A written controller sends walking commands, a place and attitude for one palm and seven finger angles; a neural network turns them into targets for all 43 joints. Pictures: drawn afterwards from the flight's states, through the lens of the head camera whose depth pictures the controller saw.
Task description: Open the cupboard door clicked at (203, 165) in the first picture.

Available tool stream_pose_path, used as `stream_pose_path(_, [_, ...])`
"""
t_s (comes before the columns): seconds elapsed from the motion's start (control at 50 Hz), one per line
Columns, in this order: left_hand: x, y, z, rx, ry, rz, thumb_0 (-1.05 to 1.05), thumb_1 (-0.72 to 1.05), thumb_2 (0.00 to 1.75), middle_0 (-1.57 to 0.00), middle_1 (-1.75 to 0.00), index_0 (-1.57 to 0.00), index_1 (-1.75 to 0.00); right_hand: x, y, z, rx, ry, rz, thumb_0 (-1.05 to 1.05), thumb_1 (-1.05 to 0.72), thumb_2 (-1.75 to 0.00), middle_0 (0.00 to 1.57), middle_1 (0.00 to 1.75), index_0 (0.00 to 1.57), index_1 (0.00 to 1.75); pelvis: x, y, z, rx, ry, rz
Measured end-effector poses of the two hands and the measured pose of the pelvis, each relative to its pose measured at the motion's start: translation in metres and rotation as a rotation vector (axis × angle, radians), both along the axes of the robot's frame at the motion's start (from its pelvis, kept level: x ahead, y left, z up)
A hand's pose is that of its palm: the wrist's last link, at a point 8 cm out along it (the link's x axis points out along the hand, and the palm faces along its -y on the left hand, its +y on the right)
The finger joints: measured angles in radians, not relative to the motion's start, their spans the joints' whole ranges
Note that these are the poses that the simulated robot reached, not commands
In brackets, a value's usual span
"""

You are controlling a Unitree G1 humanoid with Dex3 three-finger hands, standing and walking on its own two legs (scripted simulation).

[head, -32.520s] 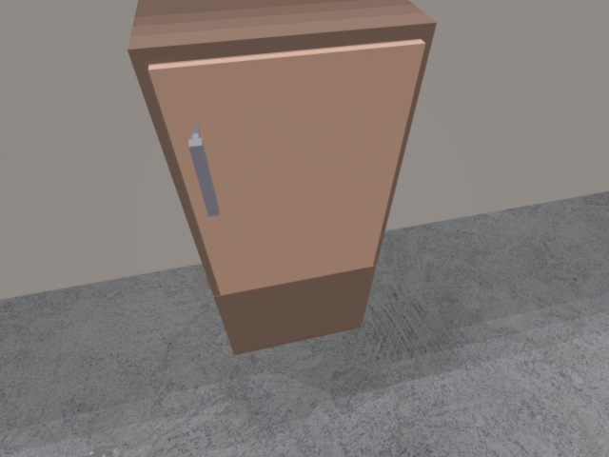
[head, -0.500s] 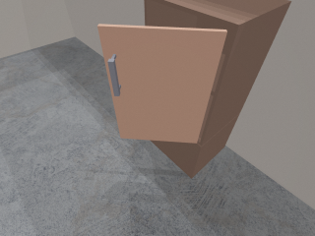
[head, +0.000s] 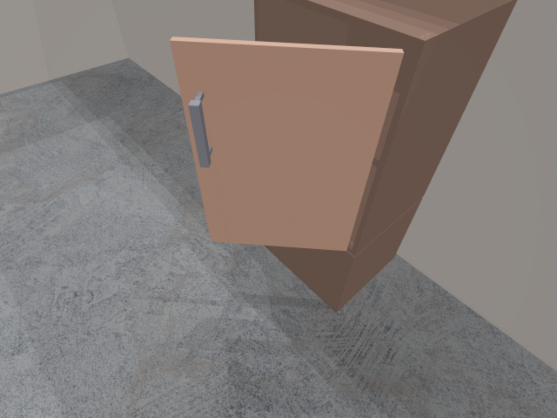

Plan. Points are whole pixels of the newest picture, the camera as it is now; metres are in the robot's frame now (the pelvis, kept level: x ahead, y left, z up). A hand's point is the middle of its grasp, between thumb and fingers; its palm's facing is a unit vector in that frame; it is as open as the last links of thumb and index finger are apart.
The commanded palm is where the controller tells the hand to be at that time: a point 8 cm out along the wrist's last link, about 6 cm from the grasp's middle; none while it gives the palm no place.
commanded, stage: look again from close up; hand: left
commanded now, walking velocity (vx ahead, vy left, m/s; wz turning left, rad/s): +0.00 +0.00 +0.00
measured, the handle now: (202, 130) +0.64 +0.20 +0.07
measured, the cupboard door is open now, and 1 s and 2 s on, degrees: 44 44 44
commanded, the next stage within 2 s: shuffle to correct the standing spot in 0.02 s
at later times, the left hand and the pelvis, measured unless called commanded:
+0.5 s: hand out of the picture -0.01 +0.17 -0.19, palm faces +0.07 -0.99 -0.13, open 7.4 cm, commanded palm none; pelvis +0.05 +0.02 -0.01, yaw -1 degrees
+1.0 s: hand (178, 402) +0.19 +0.19 -0.19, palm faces +0.04 -0.98 -0.18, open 7.3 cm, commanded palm none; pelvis +0.09 +0.01 -0.02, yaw +2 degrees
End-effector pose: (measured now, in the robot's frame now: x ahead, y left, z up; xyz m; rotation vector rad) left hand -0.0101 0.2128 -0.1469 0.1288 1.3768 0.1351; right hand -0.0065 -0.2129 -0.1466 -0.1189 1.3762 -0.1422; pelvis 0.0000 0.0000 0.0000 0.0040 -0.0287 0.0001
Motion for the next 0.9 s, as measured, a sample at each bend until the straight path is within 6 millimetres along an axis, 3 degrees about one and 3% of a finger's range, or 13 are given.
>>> stream_pose_path(0.26, [0.002, 0.004, -0.001, 0.006, 0.01, 0.011, 0.0, 0.91, 0.9, -0.2, -0.3, -0.2, -0.3, 0.014, -0.008, 0.0, -0.017, -0.012, 0.01, 0.0, -0.92, -0.9, 0.2, 0.3, 0.2, 0.3, 0.01, 0.0, -0.002, 0.001, 0.0, -0.003])
stream_pose_path(0.4, [-0.002, 0.004, -0.009, -0.015, 0.046, 0.059, 0.0, 0.91, 0.9, -0.2, -0.3, -0.2, -0.3, 0.016, -0.004, -0.005, -0.02, 0.041, 0.01, 0.0, -0.91, -0.9, 0.2, 0.3, 0.2, 0.3, 0.032, 0.004, -0.009, -0.019, 0.011, 0.004])
stream_pose_path(0.52, [0.003, 0.01, -0.017, -0.05, 0.13, 0.058, 0.0, 0.91, 0.9, -0.2, -0.3, -0.2, -0.3, 0.032, 0.011, -0.001, -0.04, 0.029, -0.017, 0.0, -0.91, -0.9, 0.19, 0.3, 0.2, 0.3, 0.058, 0.017, -0.012, -0.01, 0.015, -0.02])
stream_pose_path(0.58, [0.029, 0.014, -0.014, -0.049, 0.136, 0.017, 0.0, 0.91, 0.9, -0.2, -0.3, -0.2, -0.3, 0.03, 0.021, 0.002, -0.036, 0.033, -0.049, 0.0, -0.91, -0.9, 0.19, 0.3, 0.2, 0.3, 0.069, 0.019, -0.008, -0.012, 0.016, -0.03])
stream_pose_path(0.68, [0.103, 0.022, -0.005, -0.006, 0.032, -0.023, 0.02, 0.93, 0.9, -0.2, -0.3, -0.2, -0.3, 0.014, 0.037, 0.01, 0.003, 0.145, -0.064, 0.0, -0.91, -0.9, 0.2, 0.3, 0.2, 0.3, 0.086, 0.015, -0.001, -0.017, 0.024, -0.017])
stream_pose_path(0.76, [0.155, 0.03, 0.0, 0.047, -0.074, -0.027, 0.03, 0.95, 0.9, -0.2, -0.3, -0.2, -0.3, 0.01, 0.038, 0.004, 0.039, 0.236, -0.067, 0.0, -0.91, -0.9, 0.2, 0.3, 0.2, 0.3, 0.1, 0.007, -0.005, -0.01, 0.015, 0.004])
stream_pose_path(0.82, [0.182, 0.032, -0.002, 0.081, -0.144, -0.029, 0.02, 0.94, 0.9, -0.2, -0.3, -0.2, -0.3, 0.02, 0.028, -0.009, 0.046, 0.257, -0.079, 0.0, -0.91, -0.9, 0.2, 0.3, 0.2, 0.3, 0.109, 0.0, -0.016, 0.001, 0.015, 0.021])
stream_pose_path(0.9, [0.195, 0.028, -0.005, 0.078, -0.183, -0.031, 0.01, 0.93, 0.9, -0.2, -0.3, -0.2, -0.3, 0.052, 0.011, -0.017, 0.004, 0.201, -0.067, 0.0, -0.91, -0.9, 0.2, 0.3, 0.2, 0.3, 0.104, 0.003, -0.019, -0.007, 0.02, 0.048])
